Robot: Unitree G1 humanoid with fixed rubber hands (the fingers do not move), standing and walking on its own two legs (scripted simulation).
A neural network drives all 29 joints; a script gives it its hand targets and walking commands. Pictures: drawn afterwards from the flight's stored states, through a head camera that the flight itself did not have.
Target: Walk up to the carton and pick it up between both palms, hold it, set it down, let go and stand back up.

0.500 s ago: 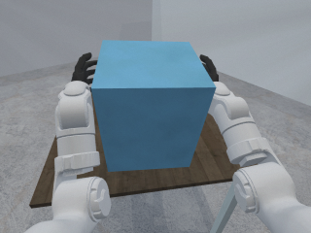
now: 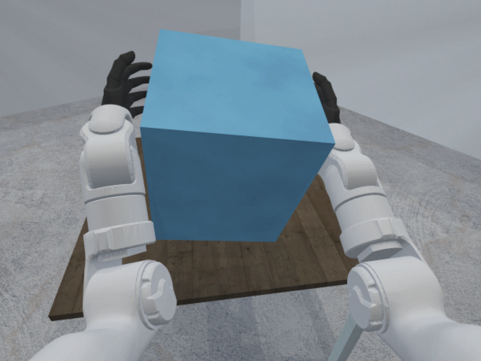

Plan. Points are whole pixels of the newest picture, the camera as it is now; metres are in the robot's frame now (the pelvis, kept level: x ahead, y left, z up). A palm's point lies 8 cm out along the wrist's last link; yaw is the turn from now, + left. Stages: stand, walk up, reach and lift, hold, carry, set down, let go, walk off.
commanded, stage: set down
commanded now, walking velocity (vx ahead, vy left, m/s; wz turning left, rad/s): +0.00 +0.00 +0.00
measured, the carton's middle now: (224, 148) +0.37 +0.02 +0.24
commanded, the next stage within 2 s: none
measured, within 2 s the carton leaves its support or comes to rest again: neither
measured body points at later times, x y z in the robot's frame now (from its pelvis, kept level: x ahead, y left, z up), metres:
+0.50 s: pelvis +0.01 +0.00 +0.00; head -0.02 +0.04 +0.45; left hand +0.40 +0.17 +0.22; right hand +0.40 -0.13 +0.20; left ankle +0.03 +0.12 -0.75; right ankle -0.02 -0.11 -0.75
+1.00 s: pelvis +0.01 +0.00 +0.00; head -0.01 +0.04 +0.45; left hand +0.41 +0.17 +0.19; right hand +0.41 -0.13 +0.17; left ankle +0.03 +0.12 -0.75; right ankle -0.02 -0.11 -0.75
